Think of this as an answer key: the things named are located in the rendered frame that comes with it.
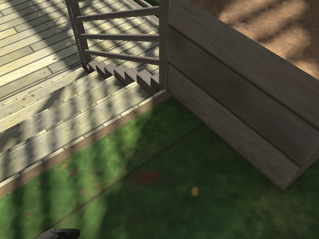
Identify stairs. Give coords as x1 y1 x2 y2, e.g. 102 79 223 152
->
0 69 151 183

